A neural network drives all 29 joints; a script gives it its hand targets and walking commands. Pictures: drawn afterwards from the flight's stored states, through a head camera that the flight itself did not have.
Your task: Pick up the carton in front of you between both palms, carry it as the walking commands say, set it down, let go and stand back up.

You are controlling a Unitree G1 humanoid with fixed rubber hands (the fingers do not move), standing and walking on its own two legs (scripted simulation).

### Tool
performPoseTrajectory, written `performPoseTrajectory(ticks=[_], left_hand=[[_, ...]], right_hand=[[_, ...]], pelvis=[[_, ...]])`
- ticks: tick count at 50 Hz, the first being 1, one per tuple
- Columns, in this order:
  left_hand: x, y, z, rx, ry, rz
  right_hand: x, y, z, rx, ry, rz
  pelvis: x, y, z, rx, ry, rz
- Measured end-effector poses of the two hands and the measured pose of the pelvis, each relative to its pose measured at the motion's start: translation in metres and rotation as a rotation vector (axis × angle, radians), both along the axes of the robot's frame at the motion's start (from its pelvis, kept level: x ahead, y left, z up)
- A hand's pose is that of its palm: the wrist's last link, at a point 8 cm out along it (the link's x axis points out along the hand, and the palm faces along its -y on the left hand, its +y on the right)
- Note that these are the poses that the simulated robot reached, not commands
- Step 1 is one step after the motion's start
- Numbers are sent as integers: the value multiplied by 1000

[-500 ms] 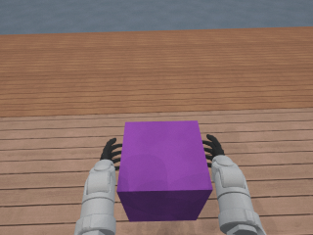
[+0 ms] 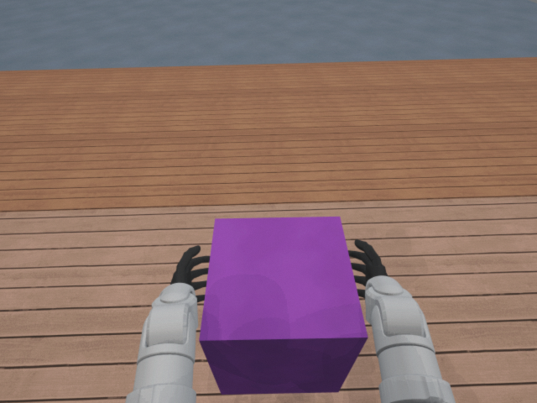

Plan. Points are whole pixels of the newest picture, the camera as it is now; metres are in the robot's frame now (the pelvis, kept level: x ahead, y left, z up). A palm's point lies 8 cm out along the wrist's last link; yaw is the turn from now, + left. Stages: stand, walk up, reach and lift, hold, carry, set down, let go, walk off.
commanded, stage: reach and lift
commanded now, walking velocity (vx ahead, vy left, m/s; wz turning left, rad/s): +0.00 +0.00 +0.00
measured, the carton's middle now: (278, 308) +0.29 +0.00 -0.04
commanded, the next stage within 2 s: hold in 0.14 s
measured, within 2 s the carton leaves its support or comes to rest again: neither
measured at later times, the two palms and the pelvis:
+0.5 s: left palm (179, 292) +0.27 +0.15 +0.05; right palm (380, 285) +0.28 -0.15 +0.05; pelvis -0.01 +0.00 +0.00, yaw +0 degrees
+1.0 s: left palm (180, 289) +0.28 +0.15 +0.05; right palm (379, 282) +0.28 -0.15 +0.05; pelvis -0.01 +0.00 +0.00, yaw +0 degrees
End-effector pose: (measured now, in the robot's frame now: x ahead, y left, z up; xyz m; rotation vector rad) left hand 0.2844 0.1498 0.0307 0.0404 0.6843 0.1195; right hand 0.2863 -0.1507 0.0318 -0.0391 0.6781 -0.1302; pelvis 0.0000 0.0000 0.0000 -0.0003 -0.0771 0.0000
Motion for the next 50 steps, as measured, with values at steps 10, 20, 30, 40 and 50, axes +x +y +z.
performPoseTrajectory(ticks=[10,20,30,40,50], left_hand=[[-3,0,8,0,-13,3],[-8,-1,19,-8,-19,4],[-10,0,19,-16,-18,11],[-7,0,19,-15,-21,9],[-5,0,19,-5,-17,4]], right_hand=[[-3,0,7,1,-13,-2],[-9,-1,19,10,-19,-9],[-11,0,18,17,-19,-14],[-8,0,19,14,-21,-14],[-6,0,19,5,-17,-7]], pelvis=[[-2,0,0,0,-14,2],[-8,0,1,0,-45,0],[-15,1,-1,0,-48,1],[-13,1,0,0,-46,-1],[-7,0,1,0,-45,-1]])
